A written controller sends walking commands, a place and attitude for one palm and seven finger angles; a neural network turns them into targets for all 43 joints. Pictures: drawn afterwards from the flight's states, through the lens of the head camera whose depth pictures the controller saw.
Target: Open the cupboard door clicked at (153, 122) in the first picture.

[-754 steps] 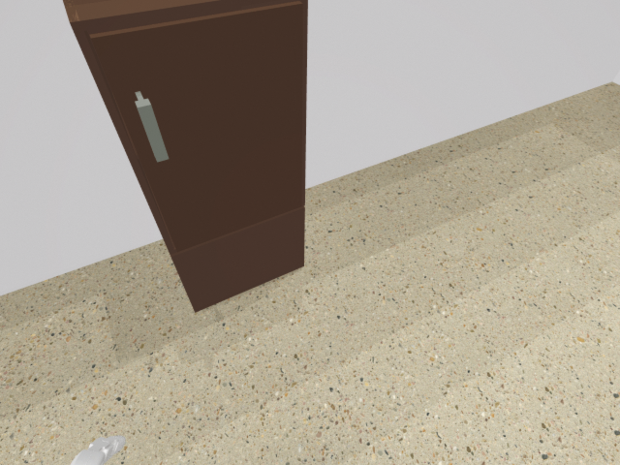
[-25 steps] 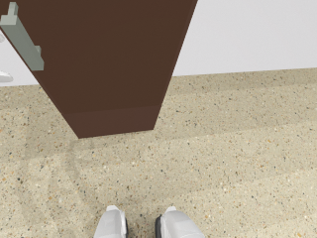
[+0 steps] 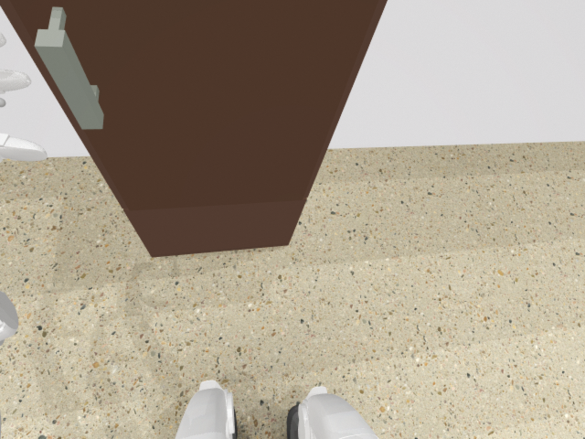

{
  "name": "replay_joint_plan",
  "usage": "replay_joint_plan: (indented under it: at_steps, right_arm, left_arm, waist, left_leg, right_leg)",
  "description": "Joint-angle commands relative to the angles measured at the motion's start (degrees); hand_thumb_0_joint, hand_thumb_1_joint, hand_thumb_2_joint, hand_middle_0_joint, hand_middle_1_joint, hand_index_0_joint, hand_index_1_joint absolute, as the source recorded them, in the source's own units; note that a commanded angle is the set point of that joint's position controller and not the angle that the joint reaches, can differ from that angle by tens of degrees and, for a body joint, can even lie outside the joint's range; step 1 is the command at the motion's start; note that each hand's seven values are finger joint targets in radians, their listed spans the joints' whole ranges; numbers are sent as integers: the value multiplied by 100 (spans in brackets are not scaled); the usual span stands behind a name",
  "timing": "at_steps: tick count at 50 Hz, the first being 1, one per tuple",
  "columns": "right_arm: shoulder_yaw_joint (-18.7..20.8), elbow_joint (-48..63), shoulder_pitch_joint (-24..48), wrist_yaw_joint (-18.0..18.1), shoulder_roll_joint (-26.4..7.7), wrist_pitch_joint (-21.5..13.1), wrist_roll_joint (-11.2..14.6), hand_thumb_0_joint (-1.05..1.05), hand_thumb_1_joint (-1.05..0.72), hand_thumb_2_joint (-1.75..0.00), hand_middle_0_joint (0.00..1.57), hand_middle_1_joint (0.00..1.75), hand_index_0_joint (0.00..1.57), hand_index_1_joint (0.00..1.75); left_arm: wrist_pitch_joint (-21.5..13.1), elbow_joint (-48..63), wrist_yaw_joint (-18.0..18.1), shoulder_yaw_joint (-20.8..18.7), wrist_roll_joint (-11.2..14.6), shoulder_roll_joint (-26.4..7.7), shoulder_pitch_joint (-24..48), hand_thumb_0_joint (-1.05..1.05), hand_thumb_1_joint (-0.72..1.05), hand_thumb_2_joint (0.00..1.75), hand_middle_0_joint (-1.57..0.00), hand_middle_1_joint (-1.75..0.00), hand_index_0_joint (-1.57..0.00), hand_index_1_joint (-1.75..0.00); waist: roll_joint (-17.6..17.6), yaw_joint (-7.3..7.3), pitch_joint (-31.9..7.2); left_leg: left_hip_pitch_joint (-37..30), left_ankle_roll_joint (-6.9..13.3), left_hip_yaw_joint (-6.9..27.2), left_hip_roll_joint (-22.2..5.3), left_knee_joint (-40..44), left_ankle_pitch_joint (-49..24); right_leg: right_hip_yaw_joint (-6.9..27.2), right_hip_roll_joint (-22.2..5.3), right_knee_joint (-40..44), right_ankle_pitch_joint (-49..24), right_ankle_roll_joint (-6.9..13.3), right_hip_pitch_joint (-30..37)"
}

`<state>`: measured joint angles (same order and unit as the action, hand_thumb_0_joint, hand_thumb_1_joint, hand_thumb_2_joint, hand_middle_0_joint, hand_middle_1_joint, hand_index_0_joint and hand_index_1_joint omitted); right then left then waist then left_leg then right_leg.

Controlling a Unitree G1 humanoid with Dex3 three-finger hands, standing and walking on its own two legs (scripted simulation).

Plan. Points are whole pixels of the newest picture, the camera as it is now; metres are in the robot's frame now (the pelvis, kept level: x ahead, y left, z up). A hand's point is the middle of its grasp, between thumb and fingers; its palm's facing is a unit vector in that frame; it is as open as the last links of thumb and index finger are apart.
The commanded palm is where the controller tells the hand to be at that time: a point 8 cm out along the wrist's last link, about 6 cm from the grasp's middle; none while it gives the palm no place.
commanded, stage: move the hooked fingers beside the handle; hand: left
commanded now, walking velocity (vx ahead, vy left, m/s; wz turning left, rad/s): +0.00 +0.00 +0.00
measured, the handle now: (76, 72) +0.55 +0.24 +0.09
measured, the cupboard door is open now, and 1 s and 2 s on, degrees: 0 0 0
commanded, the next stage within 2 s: slide the fingers in behind the handle in 0.16 s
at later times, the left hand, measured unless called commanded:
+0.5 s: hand (27, 92) +0.51 +0.29 +0.09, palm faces +0.11 -0.99 -0.01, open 14.0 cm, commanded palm +0.50 +0.31 +0.09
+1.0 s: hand (34, 96) +0.51 +0.28 +0.09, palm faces +0.14 -0.99 +0.00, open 14.4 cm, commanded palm +0.50 +0.28 +0.09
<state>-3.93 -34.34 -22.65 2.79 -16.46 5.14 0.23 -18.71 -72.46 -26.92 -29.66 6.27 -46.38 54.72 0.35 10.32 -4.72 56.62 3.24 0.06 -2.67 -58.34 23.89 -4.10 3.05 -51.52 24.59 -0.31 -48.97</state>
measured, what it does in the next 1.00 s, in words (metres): stands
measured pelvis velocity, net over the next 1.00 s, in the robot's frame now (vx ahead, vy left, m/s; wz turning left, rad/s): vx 0.01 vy -0.01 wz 0.03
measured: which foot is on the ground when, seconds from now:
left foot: down 0.00-1.00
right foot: down 0.00-1.00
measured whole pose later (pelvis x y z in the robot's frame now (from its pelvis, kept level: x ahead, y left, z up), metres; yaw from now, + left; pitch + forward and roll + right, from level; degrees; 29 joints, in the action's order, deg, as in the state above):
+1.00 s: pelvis +0.01 -0.01 +0.00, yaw +2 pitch +22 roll -5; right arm -2.5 -37.5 -22.5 1.5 -15.5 4.2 -0.4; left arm -18.2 -69.0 -18.4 -22.4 8.7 -39.1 55.5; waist 0.9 8.5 -5.3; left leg 56.1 2.3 1.7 -1.8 -57.6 24.1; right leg -5.7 2.6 -51.2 25.7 0.5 -48.0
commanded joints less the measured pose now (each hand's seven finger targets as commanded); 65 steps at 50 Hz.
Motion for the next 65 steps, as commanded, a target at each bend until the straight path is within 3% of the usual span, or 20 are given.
replay_joint_plan:
  at_steps: [1, 4, 5, 6, 8, 11, 12, 17, 20, 24, 27, 38, 42, 45, 47, 48, 52, 59, 62, 65]
  right_arm:
    - [446, 118, -1100, 91, -1269, -81, -45, 0, -90, -90, 20, 30, 20, 30]
    - [425, 112, -1104, 87, -1235, -67, -31, 0, -90, -90, 20, 30, 20, 30]
    - [418, 102, -1103, 97, -1253, -61, -33, 0, -90, -90, 20, 30, 20, 30]
    - [408, 130, -1120, 111, -1257, -60, -43, 0, -90, -90, 20, 30, 20, 30]
    - [411, 138, -1122, 87, -1226, -58, -48, 0, -90, -90, 20, 30, 20, 30]
    - [411, 128, -1161, 88, -1236, -70, -70, 0, -90, -90, 20, 30, 20, 30]
    - [425, 120, -1155, 87, -1253, -72, -76, 0, -90, -90, 20, 30, 20, 30]
    - [406, 116, -1166, 46, -1198, -60, -49, 0, -90, -90, 20, 30, 20, 30]
    - [402, 109, -1182, 59, -1215, -47, -22, 0, -90, -90, 20, 30, 20, 30]
    - [414, 88, -1228, 47, -1171, -43, -31, 0, -90, -90, 20, 30, 20, 30]
    - [440, 47, -1239, 40, -1176, -30, -35, 0, -90, -90, 20, 30, 20, 30]
    - [472, -51, -1174, -2, -1127, -60, -31, 0, -90, -90, 20, 30, 20, 30]
    - [506, -101, -1180, -10, -1105, -94, -57, 0, -90, -90, 20, 30, 20, 30]
    - [519, -161, -1158, -42, -1081, -124, -74, 0, -90, -90, 20, 30, 20, 30]
    - [542, -185, -1182, -48, -1082, -144, -92, 0, -90, -90, 20, 30, 20, 30]
    - [552, -189, -1161, -80, -1047, -160, -99, 0, -90, -90, 20, 30, 20, 30]
    - [573, -261, -1148, -113, -1046, -183, -121, 0, -90, -90, 20, 30, 20, 30]
    - [570, -325, -1032, -164, -987, -271, -120, 0, -90, -90, 20, 30, 20, 30]
    - [606, -371, -1091, -188, -998, -317, -153, 0, -90, -90, 20, 30, 20, 30]
    - [606, -420, -1040, -230, -960, -344, -161, 0, -90, -90, 20, 30, 20, 30]
  left_arm:
    - [-434, 1287, 19, -113, 153, -1595, 2549, 0, -50, 30, -30, -120, -30, -120]
    - [-262, 1068, 37, 62, 81, -1424, 2461, 0, -50, 30, -30, -120, -30, -120]
    - [-227, 1090, 59, 41, 46, -1528, 2524, 0, -50, 30, -30, -120, -30, -120]
    - [-232, 1080, 99, -116, 31, -1707, 2478, 0, -50, 30, -30, -120, -30, -120]
    - [-239, 1226, 151, 33, 6, -1524, 2627, 0, -50, 30, -30, -120, -30, -120]
    - [-342, 1361, 252, -57, 21, -1604, 2804, 0, -50, 30, -30, -120, -30, -120]
    - [-365, 1391, 293, -259, -5, -1863, 2760, 0, -50, 30, -30, -120, -30, -120]
    - [-310, 1171, 294, -48, 15, -1513, 2440, 0, -50, 30, -30, -120, -30, -120]
    - [-219, 1103, 275, -44, -2, -1618, 2531, 0, -50, 30, -30, -120, -30, -120]
    - [-274, 1282, 243, 19, 23, -1470, 2385, 0, -50, 30, -30, -120, -30, -120]
    - [-306, 1354, 199, -24, 120, -1427, 2344, 0, -50, 30, -30, -120, -30, -120]
    - [-287, 1371, 304, 433, 168, -731, 2458, 0, -50, 30, -30, -120, -30, -120]
    - [-318, 1559, 386, 656, 151, -391, 2656, 0, -50, 30, -30, -120, -30, -120]
    - [-287, 1505, 464, 973, 148, 64, 2748, 0, -50, 30, -30, -120, -30, -120]
    - [-349, 1718, 530, 942, 160, 81, 2861, 0, -50, 30, -30, -120, -30, -120]
    - [-369, 1836, 534, 1168, 170, 399, 2897, 0, -50, 30, -30, -120, -30, -120]
    - [-399, 1900, 610, 1151, 200, 493, 2866, 0, -50, 30, -30, -120, -30, -120]
    - [-443, 1795, 805, 1721, 123, 1201, 3115, 0, -50, 30, -30, -120, -30, -120]
    - [-530, 1998, 891, 1670, 112, 1195, 3204, 0, -50, 30, -30, -120, -30, -120]
    - [-509, 1817, 920, 2030, 102, 1667, 3244, 0, -50, 30, -30, -120, -30, -120]
  waist:
    - [1498, 65, -2674]
    - [1522, 64, -2626]
    - [1471, 86, -2586]
    - [1579, -5, -2617]
    - [1619, 45, -2730]
    - [1471, 106, -2816]
    - [1523, 42, -2975]
    - [1466, 46, -2850]
    - [1205, 119, -2631]
    - [1484, 38, -2846]
    - [1298, 63, -2891]
    - [1375, 168, -2607]
    - [1509, 208, -2751]
    - [1440, 300, -2586]
    - [1482, 270, -2848]
    - [1611, 284, -2967]
    - [1502, 256, -3016]
    - [1562, 390, -2539]
    - [1593, 335, -2910]
    - [1444, 435, -2666]
  left_leg:
    - [-3581, -264, 772, -100, 613, -2325]
    - [-3514, -268, 753, -88, 607, -2314]
    - [-3457, -260, 760, -105, 620, -2240]
    - [-3436, -267, 759, -79, 617, -2325]
    - [-3571, -291, 790, -100, 608, -2394]
    - [-3536, -266, 797, -98, 560, -2436]
    - [-3510, -253, 752, -97, 529, -2479]
    - [-3353, -207, 626, -69, 517, -2474]
    - [-2945, -126, 546, -47, 531, -2104]
    - [-3190, -155, 519, -34, 501, -2495]
    - [-3171, -130, 495, -36, 461, -2585]
    - [-3369, -150, 555, -37, 524, -2450]
    - [-3668, -192, 641, -57, 526, -2668]
    - [-3751, -217, 723, -73, 559, -2550]
    - [-3978, -244, 782, -85, 544, -2869]
    - [-4127, -262, 792, -74, 534, -2947]
    - [-4210, -284, 826, -91, 524, -3089]
    - [-4129, -328, 942, -64, 645, -2477]
    - [-4409, -380, 1031, -81, 606, -2850]
    - [-4272, -373, 1030, -66, 615, -2550]
  right_leg:
    - [41, 178, 443, -1108, 207, -400]
    - [35, 152, 456, -1111, 180, -440]
    - [29, 147, 451, -1096, 174, -447]
    - [44, 144, 430, -1120, 203, -374]
    - [19, 152, 415, -1126, 189, -455]
    - [35, 162, 394, -1182, 188, -393]
    - [69, 158, 395, -1244, 173, -276]
    - [94, 174, 441, -1390, 156, -128]
    - [153, 179, 507, -1354, 120, 61]
    - [152, 186, 475, -1631, 150, 122]
    - [172, 194, 483, -1788, 134, 221]
    - [122, 187, 544, -1563, 158, -80]
    - [81, 173, 517, -1553, 174, -254]
    - [34, 174, 534, -1377, 181, -469]
    - [29, 169, 503, -1490, 186, -439]
    - [20, 172, 505, -1480, 186, -484]
    - [5, 176, 498, -1524, 199, -466]
    - [-43, 155, 499, -1146, 230, -797]
    - [-57, 151, 446, -1235, 242, -760]
    - [-86, 145, 455, -1149, 235, -853]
